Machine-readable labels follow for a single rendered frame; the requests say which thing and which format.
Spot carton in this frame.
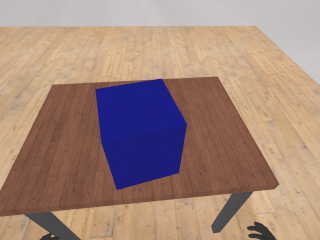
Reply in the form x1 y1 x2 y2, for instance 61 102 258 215
95 78 187 190

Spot table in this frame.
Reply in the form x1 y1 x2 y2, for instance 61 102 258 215
0 76 279 240

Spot robot right hand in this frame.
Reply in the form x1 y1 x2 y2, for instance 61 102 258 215
247 221 276 240

